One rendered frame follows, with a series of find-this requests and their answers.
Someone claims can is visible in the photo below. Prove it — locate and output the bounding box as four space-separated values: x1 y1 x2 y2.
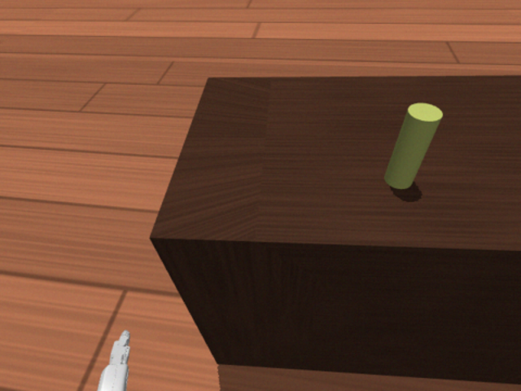
384 103 443 189

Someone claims left robot hand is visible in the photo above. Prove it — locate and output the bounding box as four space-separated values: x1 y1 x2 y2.
97 330 130 391

